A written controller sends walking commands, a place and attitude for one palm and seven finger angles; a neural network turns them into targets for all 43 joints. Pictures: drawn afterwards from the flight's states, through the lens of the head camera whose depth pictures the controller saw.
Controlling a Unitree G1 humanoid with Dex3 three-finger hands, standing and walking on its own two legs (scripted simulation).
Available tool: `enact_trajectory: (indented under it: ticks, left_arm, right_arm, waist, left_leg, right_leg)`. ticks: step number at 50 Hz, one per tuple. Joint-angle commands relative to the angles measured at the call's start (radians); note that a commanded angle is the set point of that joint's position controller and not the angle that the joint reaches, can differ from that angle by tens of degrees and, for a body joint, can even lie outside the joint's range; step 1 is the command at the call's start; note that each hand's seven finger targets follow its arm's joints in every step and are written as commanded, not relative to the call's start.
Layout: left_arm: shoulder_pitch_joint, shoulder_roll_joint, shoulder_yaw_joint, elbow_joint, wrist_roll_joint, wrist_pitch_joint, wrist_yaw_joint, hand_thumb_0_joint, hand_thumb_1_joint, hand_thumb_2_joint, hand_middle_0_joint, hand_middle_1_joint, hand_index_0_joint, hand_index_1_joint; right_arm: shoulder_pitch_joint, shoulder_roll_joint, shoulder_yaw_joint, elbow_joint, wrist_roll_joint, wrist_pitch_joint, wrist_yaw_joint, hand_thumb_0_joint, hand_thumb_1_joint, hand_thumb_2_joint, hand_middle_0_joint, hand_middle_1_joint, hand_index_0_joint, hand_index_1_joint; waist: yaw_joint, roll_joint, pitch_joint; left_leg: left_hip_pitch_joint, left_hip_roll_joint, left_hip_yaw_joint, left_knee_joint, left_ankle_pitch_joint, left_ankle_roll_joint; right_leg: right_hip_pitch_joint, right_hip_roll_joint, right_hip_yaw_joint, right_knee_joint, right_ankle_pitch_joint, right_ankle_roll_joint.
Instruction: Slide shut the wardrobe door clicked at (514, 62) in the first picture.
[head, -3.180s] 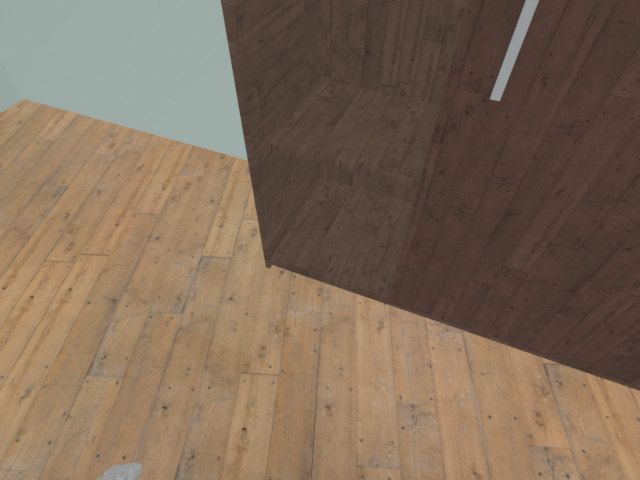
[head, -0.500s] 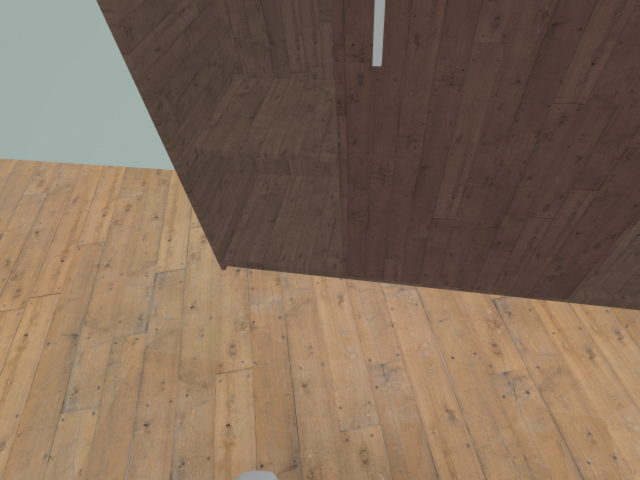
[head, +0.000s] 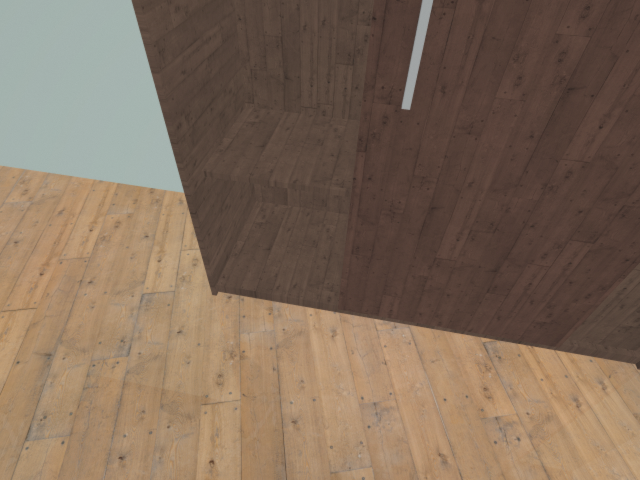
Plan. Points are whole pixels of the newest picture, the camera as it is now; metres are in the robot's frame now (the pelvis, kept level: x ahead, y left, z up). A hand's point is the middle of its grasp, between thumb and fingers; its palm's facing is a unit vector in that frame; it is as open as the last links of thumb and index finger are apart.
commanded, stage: take the last steps up to it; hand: right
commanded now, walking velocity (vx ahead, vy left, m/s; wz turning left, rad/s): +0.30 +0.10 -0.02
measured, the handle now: (422, 21) +0.82 -0.12 +0.26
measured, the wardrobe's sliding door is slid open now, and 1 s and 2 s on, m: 0.48 0.48 0.48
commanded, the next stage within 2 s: come to a stop and stand still in 0.70 s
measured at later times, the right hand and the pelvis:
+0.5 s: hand out of the picture +0.04 -0.12 -0.18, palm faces +0.16 +0.98 -0.09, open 7.4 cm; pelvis +0.18 -0.01 -0.02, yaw -2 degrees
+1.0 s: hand (410, 329) +0.45 -0.15 -0.18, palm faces +0.00 +0.98 -0.21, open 7.4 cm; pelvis +0.36 +0.03 -0.02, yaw -2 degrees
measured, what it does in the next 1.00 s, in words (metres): walks ahead: right foot, then left foot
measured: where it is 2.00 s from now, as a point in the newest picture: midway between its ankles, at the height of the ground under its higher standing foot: outside the picture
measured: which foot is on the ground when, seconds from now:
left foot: down 0.00-0.46, up 0.48-0.92, down 0.94-1.00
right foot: down 0.00-0.00, up 0.02-0.42, down 0.44-0.94, up 0.96-1.00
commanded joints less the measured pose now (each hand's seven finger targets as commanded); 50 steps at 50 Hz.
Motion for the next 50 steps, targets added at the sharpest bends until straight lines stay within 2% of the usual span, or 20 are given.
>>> enact_trajectory:
  ticks: [1, 6, 11, 16, 18, 20, 21, 22, 23, 24, 27, 30, 32, 41, 44, 45, 46, 47, 48, 50]
  left_arm:
    - [-0.137, 0.084, 0.012, -0.118, 0.01, -0.021, -0.009, 0.0, 0.9, 0.9, -0.2, -0.3, -0.2, -0.3]
    - [-0.085, 0.045, 0.022, -0.065, 0.01, -0.013, -0.026, 0.0, 0.9, 0.9, -0.2, -0.3, -0.2, -0.3]
    - [-0.171, 0.025, 0.017, -0.098, 0.008, -0.013, -0.023, 0.0, 0.9, 0.9, -0.2, -0.3, -0.2, -0.3]
    - [-0.312, 0.002, 0.0, -0.14, 0.004, -0.031, -0.029, 0.0, 0.9, 0.9, -0.2, -0.3, -0.2, -0.3]
    - [-0.308, -0.001, -0.006, -0.138, 0.002, -0.042, -0.026, 0.0, 0.9, 0.9, -0.2, -0.3, -0.2, -0.3]
    - [-0.163, 0.02, -0.001, -0.093, 0.002, -0.054, -0.009, 0.0, 0.9, 0.9, -0.2, -0.3, -0.2, -0.3]
    - [-0.021, 0.055, 0.009, -0.05, 0.005, -0.058, 0.0, 0.0, 0.9, 0.9, -0.2, -0.3, -0.2, -0.3]
    - [0.12, 0.137, 0.03, -0.022, 0.014, -0.061, 0.011, 0.0, 0.9, 0.9, -0.2, -0.3, -0.2, -0.3]
    - [0.223, 0.229, 0.052, 0.0, 0.015, -0.063, 0.019, 0.0, 0.9, 0.9, -0.2, -0.3, -0.2, -0.3]
    - [0.188, 0.232, 0.049, -0.004, -0.008, -0.053, 0.021, 0.0, 0.9, 0.9, -0.2, -0.3, -0.2, -0.3]
    - [0.005, 0.09, 0.01, -0.04, -0.002, -0.078, 0.028, 0.0, 0.9, 0.9, -0.2, -0.3, -0.2, -0.3]
    - [-0.036, 0.025, -0.002, -0.058, 0.001, -0.091, 0.019, 0.0, 0.9, 0.9, -0.2, -0.3, -0.2, -0.3]
    - [-0.056, 0.039, -0.006, -0.075, -0.003, -0.094, 0.015, 0.0, 0.9, 0.9, -0.2, -0.3, -0.2, -0.3]
    - [0.041, 0.113, 0.005, -0.055, 0.011, -0.067, 0.016, 0.0, 0.9, 0.9, -0.2, -0.3, -0.2, -0.3]
    - [0.011, 0.124, -0.002, -0.049, 0.006, -0.05, 0.026, 0.0, 0.9, 0.9, -0.2, -0.3, -0.2, -0.3]
    - [0.004, 0.129, -0.001, -0.05, -0.003, -0.047, 0.025, 0.0, 0.9, 0.9, -0.2, -0.3, -0.2, -0.3]
    - [0.045, 0.096, -0.001, -0.046, -0.013, -0.041, 0.019, 0.0, 0.9, 0.9, -0.2, -0.3, -0.2, -0.3]
    - [0.116, 0.06, 0.005, -0.05, -0.025, -0.03, 0.016, 0.0, 0.9, 0.9, -0.2, -0.3, -0.2, -0.3]
    - [0.126, 0.073, 0.011, -0.053, -0.033, -0.015, 0.027, 0.0, 0.9, 0.9, -0.2, -0.3, -0.2, -0.3]
    - [0.056, 0.056, 0.013, -0.063, -0.03, 0.009, 0.023, 0.0, 0.9, 0.9, -0.2, -0.3, -0.2, -0.3]
  right_arm:
    - [0.181, -0.164, -0.033, 0.004, 0.01, -0.02, -0.031, 0.0, -0.9, -0.9, 0.2, 0.3, 0.2, 0.3]
    - [0.156, -0.054, -0.001, 0.029, 0.016, -0.07, -0.027, 0.0, -0.9, -0.9, 0.2, 0.3, 0.2, 0.3]
    - [0.249, -0.03, 0.011, 0.075, 0.007, -0.088, -0.035, 0.0, -0.9, -0.9, 0.2, 0.3, 0.2, 0.3]
    - [0.309, -0.042, 0.007, 0.112, 0.0, -0.082, -0.045, 0.0, -0.9, -0.9, 0.2, 0.3, 0.2, 0.3]
    - [0.298, -0.057, 0.004, 0.115, 0.002, -0.081, -0.045, 0.0, -0.9, -0.9, 0.2, 0.3, 0.2, 0.3]
    - [0.261, -0.087, -0.003, 0.111, 0.012, -0.087, -0.043, 0.0, -0.9, -0.9, 0.2, 0.3, 0.2, 0.3]
    - [0.236, -0.094, -0.004, 0.107, 0.017, -0.087, -0.041, 0.0, -0.9, -0.9, 0.2, 0.3, 0.2, 0.3]
    - [0.237, -0.077, -0.007, 0.084, 0.029, -0.089, -0.034, 0.0, -0.9, -0.9, 0.2, 0.3, 0.2, 0.3]
    - [0.246, -0.017, 0.005, 0.053, 0.044, -0.091, -0.024, 0.0, -0.9, -0.9, 0.2, 0.3, 0.2, 0.3]
    - [0.193, -0.05, -0.003, 0.034, 0.033, -0.082, -0.031, 0.0, -0.9, -0.9, 0.2, 0.3, 0.2, 0.3]
    - [0.066, -0.02, -0.018, 0.011, 0.008, -0.055, -0.009, 0.0, -0.9, -0.9, 0.2, 0.3, 0.2, 0.3]
    - [0.141, 0.032, -0.021, 0.015, -0.002, -0.021, -0.003, 0.0, -0.9, -0.9, 0.2, 0.3, 0.2, 0.3]
    - [0.148, 0.023, -0.024, 0.003, -0.002, -0.009, 0.004, 0.0, -0.9, -0.9, 0.2, 0.3, 0.2, 0.3]
    - [-0.166, -0.047, -0.014, -0.115, 0.01, -0.012, 0.013, 0.0, -0.9, -0.9, 0.2, 0.3, 0.2, 0.3]
    - [-0.068, -0.055, -0.01, -0.086, 0.01, -0.017, -0.006, 0.0, -0.9, -0.9, 0.2, 0.3, 0.2, 0.3]
    - [0.009, -0.092, -0.017, -0.066, 0.008, -0.025, -0.014, 0.0, -0.9, -0.9, 0.2, 0.3, 0.2, 0.3]
    - [0.061, -0.178, -0.032, -0.056, 0.001, -0.036, -0.027, 0.0, -0.9, -0.9, 0.2, 0.3, 0.2, 0.3]
    - [0.092, -0.241, -0.046, -0.053, 0.005, -0.038, -0.036, 0.0, -0.9, -0.9, 0.2, 0.3, 0.2, 0.3]
    - [0.096, -0.256, -0.045, -0.057, 0.016, -0.035, -0.039, 0.0, -0.9, -0.9, 0.2, 0.3, 0.2, 0.3]
    - [-0.004, -0.226, -0.045, -0.086, 0.013, -0.025, -0.051, 0.0, -0.9, -0.9, 0.2, 0.3, 0.2, 0.3]
  waist:
    - [-0.067, 0.182, 0.243]
    - [-0.01, 0.003, 0.221]
    - [-0.027, 0.082, 0.197]
    - [-0.066, 0.106, 0.204]
    - [-0.053, 0.107, 0.175]
    - [0.02, 0.115, 0.079]
    - [0.084, 0.102, -0.005]
    - [0.14, 0.01, -0.124]
    - [0.138, -0.188, -0.225]
    - [0.103, -0.083, -0.201]
    - [0.021, 0.024, 0.138]
    - [-0.042, -0.075, 0.145]
    - [-0.063, -0.117, 0.147]
    - [0.017, -0.123, 0.193]
    - [-0.043, -0.12, 0.117]
    - [-0.08, -0.089, 0.062]
    - [-0.084, 0.063, -0.025]
    - [-0.065, 0.198, -0.145]
    - [-0.067, 0.177, -0.196]
    - [-0.069, 0.227, -0.157]
  left_leg:
    - [0.052, 0.359, -0.478, -0.405, -0.459, 0.161]
    - [0.039, 0.208, -0.191, -0.316, 0.033, 0.113]
    - [0.133, 0.202, -0.141, -0.244, 0.469, 0.114]
    - [0.215, 0.203, -0.116, -0.18, 0.713, 0.13]
    - [0.214, 0.183, -0.073, -0.103, 0.933, 0.116]
    - [0.207, 0.157, -0.029, 0.067, 1.163, 0.091]
    - [0.132, 0.149, -0.012, 0.239, 1.097, 0.066]
    - [-0.098, 0.092, 0.017, 0.469, 0.78, 0.022]
    - [-0.374, -0.043, 0.04, 0.827, -0.07, -0.009]
    - [-0.409, -0.011, -0.059, 0.957, -0.182, 0.018]
    - [-0.439, 0.095, -0.077, 0.92, -0.01, -0.013]
    - [-0.336, 0.101, -0.041, 0.795, 0.072, -0.035]
    - [-0.366, 0.099, -0.018, 0.745, 0.154, -0.044]
    - [-0.37, 0.072, 0.062, 0.271, 0.17, -0.028]
    - [-0.14, 0.028, 0.067, 0.139, 0.253, -0.012]
    - [-0.034, 0.039, 0.064, 0.046, 0.4, -0.015]
    - [0.132, 0.164, -0.074, 0.067, 0.829, 0.024]
    - [0.268, 0.372, -0.259, 0.11, 1.326, 0.151]
    - [0.254, 0.445, -0.254, 0.081, 1.419, 0.231]
    - [0.159, 0.413, -0.251, 0.039, 1.215, 0.242]
  right_leg:
    - [-0.486, -0.089, -0.016, 0.433, -0.25, 0.03]
    - [-0.452, -0.154, -0.02, 0.65, -0.002, 0.054]
    - [-0.506, -0.178, -0.046, 0.623, 0.017, 0.07]
    - [-0.473, -0.158, -0.115, 0.408, -0.029, 0.052]
    - [-0.336, -0.109, -0.168, 0.274, -0.054, 0.033]
    - [-0.11, -0.037, -0.213, 0.17, 0.008, 0.005]
    - [0.094, -0.057, -0.18, 0.095, 0.104, -0.018]
    - [0.393, -0.232, 0.017, 0.099, 0.276, -0.082]
    - [0.593, -0.544, 0.426, 0.034, 0.527, -0.234]
    - [0.502, -0.602, 0.466, -0.06, 0.523, -0.271]
    - [0.108, -0.48, 0.226, -0.171, 0.43, -0.161]
    - [-0.048, -0.36, 0.008, -0.202, 0.39, -0.09]
    - [-0.047, -0.321, -0.056, -0.224, 0.41, -0.083]
    - [0.124, -0.331, -0.055, -0.141, 0.637, -0.083]
    - [0.119, -0.311, -0.068, -0.002, 0.739, -0.038]
    - [0.114, -0.284, -0.077, 0.085, 0.669, -0.007]
    - [-0.001, -0.217, -0.087, 0.262, 0.395, 0.036]
    - [-0.096, -0.083, -0.106, 0.478, -0.232, 0.071]
    - [-0.08, -0.066, -0.021, 0.628, -0.417, 0.061]
    - [-0.155, -0.079, 0.038, 0.787, -0.391, 0.067]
